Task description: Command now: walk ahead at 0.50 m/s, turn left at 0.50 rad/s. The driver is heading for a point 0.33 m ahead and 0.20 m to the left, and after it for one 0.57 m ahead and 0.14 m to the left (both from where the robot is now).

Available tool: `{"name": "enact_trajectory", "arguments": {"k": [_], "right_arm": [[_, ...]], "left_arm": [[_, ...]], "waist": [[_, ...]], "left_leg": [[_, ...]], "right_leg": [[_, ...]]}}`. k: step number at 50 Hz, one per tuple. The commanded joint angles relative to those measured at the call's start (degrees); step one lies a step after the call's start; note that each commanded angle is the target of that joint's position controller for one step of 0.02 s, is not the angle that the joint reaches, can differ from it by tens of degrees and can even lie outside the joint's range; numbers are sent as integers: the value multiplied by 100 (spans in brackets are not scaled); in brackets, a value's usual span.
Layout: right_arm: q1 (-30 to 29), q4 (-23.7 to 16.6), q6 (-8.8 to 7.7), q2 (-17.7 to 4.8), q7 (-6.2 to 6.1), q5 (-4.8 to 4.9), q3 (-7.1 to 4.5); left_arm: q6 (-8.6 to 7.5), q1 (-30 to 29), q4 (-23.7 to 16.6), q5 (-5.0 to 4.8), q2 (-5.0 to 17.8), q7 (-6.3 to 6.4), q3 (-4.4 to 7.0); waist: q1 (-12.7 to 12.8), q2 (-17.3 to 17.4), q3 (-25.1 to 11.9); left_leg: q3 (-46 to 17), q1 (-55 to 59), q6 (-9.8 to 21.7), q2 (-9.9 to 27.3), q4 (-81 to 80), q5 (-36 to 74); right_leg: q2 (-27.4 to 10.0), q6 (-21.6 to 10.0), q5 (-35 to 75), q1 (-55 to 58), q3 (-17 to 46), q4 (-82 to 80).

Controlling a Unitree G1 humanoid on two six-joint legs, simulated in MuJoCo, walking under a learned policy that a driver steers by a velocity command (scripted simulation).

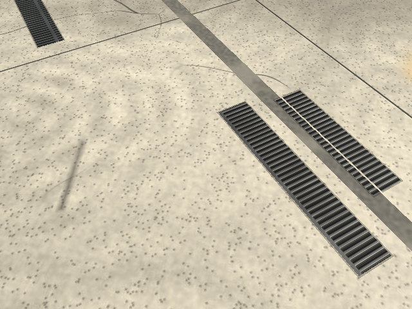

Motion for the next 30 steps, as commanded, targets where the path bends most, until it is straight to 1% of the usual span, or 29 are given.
{"name": "enact_trajectory", "arguments": {"k": [1, 3, 5, 7, 8, 9, 10, 11, 12, 13, 14, 15, 16, 17, 18, 19, 20, 21, 23, 25, 27, 30], "right_arm": [[-44, -320, -24, -49, 97, -42, 1], [-513, -486, -40, 8, 179, -62, 48], [-902, -665, -43, 31, 253, -62, 82], [-1166, -841, -39, 12, 326, -47, 95], [-1225, -921, -35, -21, 361, -39, 86], [-1191, -983, -32, -90, 389, -31, 58], [-1053, -1013, -24, -201, 401, -22, 5], [-675, -975, -15, -359, 400, -6, -79], [84, -813, -17, -605, 381, 19, -222], [986, -581, 2, -1050, 280, 3, -449], [1125, -536, 23, -1771, 167, -48, -579], [1120, -803, -47, -1694, 199, -151, -478], [1015, -835, -104, -1297, 228, -205, -349], [687, -861, -154, -1026, 220, -139, -286], [273, -945, -159, -822, 204, -61, -237], [2, -1034, -142, -671, 169, -73, -189], [-97, -1094, -127, -671, 149, -136, -175], [-106, -1105, -125, -739, 129, -156, -190], [-9, -1098, -116, -939, 64, -159, -249], [58, -1103, -33, -998, -18, -101, -268], [71, -1138, 85, -977, -90, -41, -262], [139, -1173, 219, -958, -159, -45, -246]], "left_arm": [[-69, -397, -393, -5, 799, 102, 152], [-34, -226, -371, -44, 889, 146, 180], [26, 8, -318, -88, 956, 166, 210], [104, 166, -278, -141, 1016, 162, 241], [145, 179, -276, -170, 1063, 159, 260], [180, 114, -305, -194, 1137, 161, 280], [216, 42, -343, -219, 1235, 169, 306], [260, -38, -381, -242, 1325, 178, 326], [305, -171, -424, -268, 1373, 178, 323], [307, -197, -501, -231, 1325, 190, 292], [200, 165, -793, 41, 544, 148, 79], [-53, 78, -976, -123, 585, 74, -2], [-178, -607, -1123, -349, 892, 33, 73], [-210, -725, -1146, -343, 837, 54, 47], [-174, -686, -1032, -193, 881, 117, 88], [-87, -629, -1029, -100, 1002, 157, 158], [22, -584, -1062, -81, 1023, 165, 186], [110, -527, -1108, -73, 930, 177, 181], [211, -602, -1191, -34, 742, 212, 131], [263, -844, -1302, -19, 677, 223, 93], [288, -1119, -1397, -35, 653, 194, 57], [313, -1553, -1545, -84, 685, 129, 32]], "waist": [[-207, -558, 226], [-42, -472, 369], [99, -407, 502], [155, -431, 567], [126, -475, 557], [30, -549, 474], [-106, -668, 289], [-354, -782, 19], [-805, -755, -383], [-1231, -479, -853], [-686, 1096, -1261], [-655, 966, -2321], [-863, 291, -1930], [-677, 54, -1325], [-434, -320, -890], [-237, -276, -731], [-107, -235, -684], [-19, -220, -669], [9, -143, -680], [-52, 11, -748], [-158, 188, -839], [-333, 335, -795]], "left_leg": [[-53, -40, -40, 129, -819, 868], [219, -20, -21, 75, -1337, 1097], [384, -154, 39, 28, -1701, 1031], [536, -255, 135, -38, -1944, 704], [636, -198, 203, -106, -2032, 455], [783, 44, 295, -240, -2100, 182], [970, 429, 401, -442, -2093, -118], [1139, 1000, 522, -685, -2077, -404], [1251, 2032, 698, -965, -2378, -270], [825, 3623, 930, -974, -2734, 210], [-1822, 5516, 1730, 555, -2804, 1164], [-4242, 6288, 2558, 1464, -3741, 1375], [-3389, 6054, 2189, 1270, -3818, 2353], [-2450, 5293, 1936, 1011, -3682, 2838], [-1825, 4413, 1683, 726, -3713, 2985], [-1509, 3705, 1588, 599, -3833, 3144], [-1394, 3234, 1556, 509, -3933, 3338], [-1271, 2976, 1552, 443, -3971, 3587], [-1010, 2721, 1501, 282, -3957, 4005], [-892, 2710, 1359, 132, -3870, 3906], [-872, 2725, 1148, -11, -3768, 3435], [-1154, 2795, 979, -27, -3613, 2646]], "right_leg": [[-1558, -680, 1234, -182, 512, -969], [-1594, -644, 1235, -17, 268, -1003], [-1696, -626, 1347, 375, 109, -899], [-1816, -586, 1654, 823, -10, -671], [-1866, -547, 2024, 997, -76, -497], [-1884, -491, 2808, 1095, -167, -231], [-1883, -432, 3849, 1170, -240, 157], [-1852, -367, 4793, 1176, -307, 791], [-1696, -236, 5192, 958, -425, 1839], [-1440, 73, 4303, -13, -460, 3385], [-509, 498, -819, -2442, -281, 5583], [215, 599, -2743, -3438, 1148, 6793], [-99, 461, -2342, -3851, 1584, 6867], [-338, 375, -1868, -3883, 1545, 6423], [-570, 400, -1533, -3602, 1524, 5956], [-692, 423, -1342, -3176, 1527, 5660], [-714, 444, -1260, -2822, 1536, 5491], [-687, 493, -1214, -2685, 1503, 5222], [-540, 585, -892, -2643, 1415, 4624], [-400, 665, -417, -2685, 1392, 3943], [-267, 704, 160, -2567, 1412, 3308], [-109, 726, 474, -2458, 1496, 2598]]}}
